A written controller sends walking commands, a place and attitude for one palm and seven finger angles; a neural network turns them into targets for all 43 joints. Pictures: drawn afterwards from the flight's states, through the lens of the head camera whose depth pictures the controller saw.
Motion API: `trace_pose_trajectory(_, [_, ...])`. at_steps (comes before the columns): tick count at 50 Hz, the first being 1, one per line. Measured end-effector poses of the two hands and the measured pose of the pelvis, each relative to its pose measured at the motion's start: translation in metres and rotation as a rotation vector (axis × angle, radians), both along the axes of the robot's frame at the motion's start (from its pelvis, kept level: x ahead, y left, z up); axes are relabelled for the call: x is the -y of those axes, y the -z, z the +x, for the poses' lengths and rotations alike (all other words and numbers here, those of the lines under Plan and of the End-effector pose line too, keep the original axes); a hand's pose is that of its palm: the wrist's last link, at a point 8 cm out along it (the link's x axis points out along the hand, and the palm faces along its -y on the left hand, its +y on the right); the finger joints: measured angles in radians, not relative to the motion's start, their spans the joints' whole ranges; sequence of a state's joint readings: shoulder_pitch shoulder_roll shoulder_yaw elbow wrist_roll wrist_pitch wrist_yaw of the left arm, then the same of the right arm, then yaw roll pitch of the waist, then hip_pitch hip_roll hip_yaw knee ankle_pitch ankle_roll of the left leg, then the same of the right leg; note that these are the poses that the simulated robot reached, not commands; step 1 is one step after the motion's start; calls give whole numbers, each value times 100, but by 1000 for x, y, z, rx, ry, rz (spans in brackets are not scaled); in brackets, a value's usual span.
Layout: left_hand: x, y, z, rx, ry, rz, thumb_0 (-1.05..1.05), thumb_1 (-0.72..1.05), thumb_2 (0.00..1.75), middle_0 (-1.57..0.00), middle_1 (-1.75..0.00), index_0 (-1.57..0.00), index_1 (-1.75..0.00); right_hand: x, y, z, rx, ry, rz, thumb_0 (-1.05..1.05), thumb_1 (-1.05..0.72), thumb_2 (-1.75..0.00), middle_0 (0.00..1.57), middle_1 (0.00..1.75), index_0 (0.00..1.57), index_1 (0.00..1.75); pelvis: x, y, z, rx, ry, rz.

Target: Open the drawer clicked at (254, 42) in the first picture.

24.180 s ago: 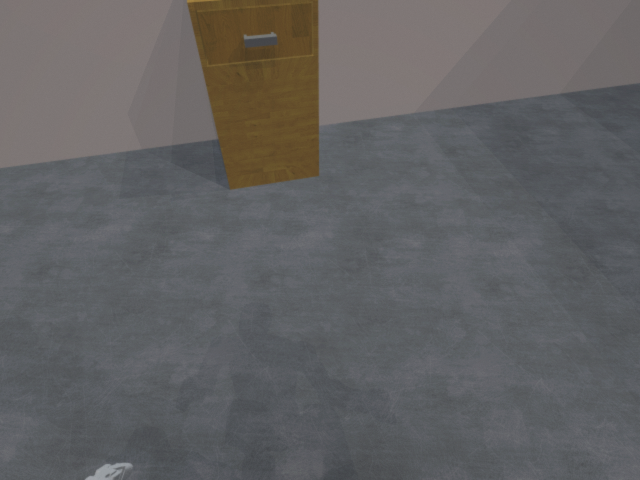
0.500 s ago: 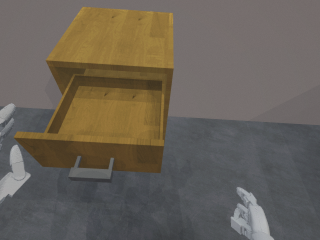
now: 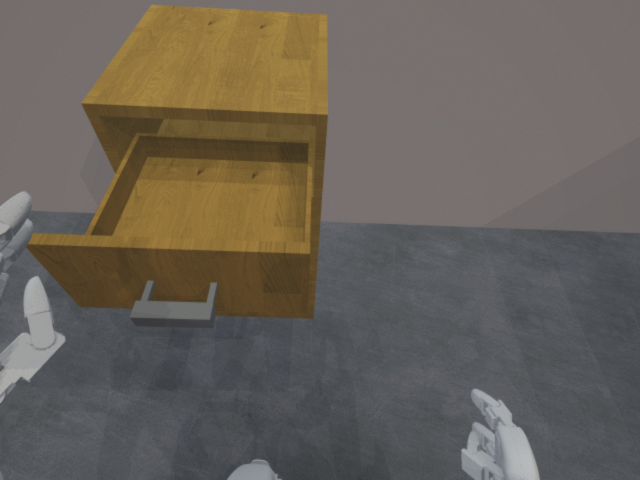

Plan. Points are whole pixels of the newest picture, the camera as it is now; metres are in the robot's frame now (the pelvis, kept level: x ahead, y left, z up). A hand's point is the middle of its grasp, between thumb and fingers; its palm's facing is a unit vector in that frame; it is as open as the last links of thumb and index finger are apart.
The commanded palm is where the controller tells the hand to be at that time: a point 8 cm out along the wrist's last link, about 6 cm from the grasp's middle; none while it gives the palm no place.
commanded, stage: step back with the hand held close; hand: left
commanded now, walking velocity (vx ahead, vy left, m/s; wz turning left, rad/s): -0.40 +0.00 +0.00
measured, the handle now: (178, 300) +0.37 +0.23 -0.06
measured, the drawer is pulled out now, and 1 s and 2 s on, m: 0.30 0.30 0.30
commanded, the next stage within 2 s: stop stepping back and stand still in 0.24 s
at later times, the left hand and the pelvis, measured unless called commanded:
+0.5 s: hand out of the picture +0.07 +0.18 +0.18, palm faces +0.29 -0.83 -0.47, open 7.4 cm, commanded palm +0.01 +0.24 +0.19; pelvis -0.13 -0.04 +0.01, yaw -1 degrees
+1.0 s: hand out of the picture +0.00 +0.20 +0.17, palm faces +0.40 -0.82 -0.41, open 7.4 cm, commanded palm -0.05 +0.25 +0.19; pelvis -0.18 -0.03 +0.01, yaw +0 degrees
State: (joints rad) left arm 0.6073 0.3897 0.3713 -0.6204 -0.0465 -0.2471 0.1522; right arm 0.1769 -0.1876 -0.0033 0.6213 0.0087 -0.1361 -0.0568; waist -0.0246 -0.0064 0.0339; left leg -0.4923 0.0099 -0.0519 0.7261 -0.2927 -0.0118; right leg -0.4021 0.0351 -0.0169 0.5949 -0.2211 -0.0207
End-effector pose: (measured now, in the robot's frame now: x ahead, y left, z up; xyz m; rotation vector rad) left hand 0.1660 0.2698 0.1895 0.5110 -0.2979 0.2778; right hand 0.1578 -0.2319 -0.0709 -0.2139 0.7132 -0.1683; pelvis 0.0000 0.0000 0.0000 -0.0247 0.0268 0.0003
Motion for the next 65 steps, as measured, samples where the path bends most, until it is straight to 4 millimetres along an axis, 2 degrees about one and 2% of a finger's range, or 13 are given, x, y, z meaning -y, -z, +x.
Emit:
trace_pose_trajectory(11, [-17, 4, -55, -34, -36, 13, 1, 89, 89, -21, -30, -21, -30, -6, -17, -25, 22, -33, -52, 2, -91, -90, 20, 30, 20, 30, -3, -4, -46, -6, -18, 22])
trace_pose_trajectory(18, [14, -11, -92, 18, -8, -3, 1, 89, 89, -21, -30, -21, -30, -14, -11, -59, 63, -94, 47, 2, -91, -90, 20, 30, 20, 30, 16, -5, -86, -1, 31, 1])
trace_pose_trajectory(21, [33, -10, -106, 8, 20, 25, 1, 89, 89, -21, -30, -21, -30, -4, 0, -79, 63, -93, 85, 2, -90, -90, 20, 30, 20, 30, 28, 1, -109, 13, 34, -15])
trace_pose_trajectory(25, [45, -11, -127, -50, 28, 24, 1, 89, 89, -21, -30, -21, -30, 19, 0, -122, -15, -23, 84, 2, -90, -90, 20, 30, 20, 30, 36, -9, -127, 17, 21, 25])
trace_pose_trajectory(30, [39, -7, -152, -101, -24, 25, 1, 89, 89, -21, -30, -21, -30, 51, -8, -170, -68, 66, 7, 2, -91, -90, 20, 30, 20, 30, 39, -18, -139, 2, 14, 51])
trace_pose_trajectory(35, [31, -1, -174, -92, -34, 15, 1, 89, 89, -21, -30, -21, -30, 70, -12, -198, -81, 72, -71, 2, -91, -90, 20, 30, 20, 30, 35, -15, -159, 22, -14, 36])
trace_pose_trajectory(44, [31, -12, -205, -22, -71, 41, 1, 89, 89, -21, -30, -21, -30, 54, -9, -201, -3, 36, -16, 2, -91, -90, 19, 30, 19, 30, 38, -11, -178, 46, -7, 25])
trace_pose_trajectory(51, [29, 1, -201, -12, -83, -46, 1, 89, 89, -21, -30, -21, -30, 33, -7, -199, 0, 6, 9, 2, -91, -90, 20, 30, 20, 30, 33, -10, -183, 56, 4, 24])
trace_pose_trajectory(57, [29, -2, -193, -22, -67, -3, 1, 89, 89, -21, -30, -21, -30, 23, -4, -195, -6, 0, 35, 2, -91, -90, 20, 30, 20, 30, 35, -9, -176, 53, -10, 23])
trace_pose_trajectory(58, [28, 4, -189, -44, -61, 16, 1, 89, 89, -21, -30, -21, -30, 23, 1, -193, -11, -18, 45, 2, -91, -90, 20, 30, 20, 30, 34, -7, -175, 45, -17, 21])
trace_pose_trajectory(60, [19, 45, -175, -204, -75, -25, 0, 89, 89, -20, -30, -21, -30, 25, 17, -192, -71, -45, 65, 1, -91, -90, 20, 30, 20, 30, 31, -3, -173, 32, -32, 18])
trace_pose_trajectory(63, [11, 143, -166, -572, -155, -196, 0, 90, 89, -20, -30, -20, -30, 25, 40, -201, -197, -52, 74, 1, -91, -90, 20, 30, 20, 30, 26, 1, -169, 34, -44, 22])
trace_pose_trajectory(65, [17, 209, -179, -832, -196, -305, 0, 90, 89, -19, -30, -20, -30, 23, 47, -214, -267, -39, 75, 1, -91, -90, 20, 30, 20, 30, 24, 2, -167, 45, -39, 31])
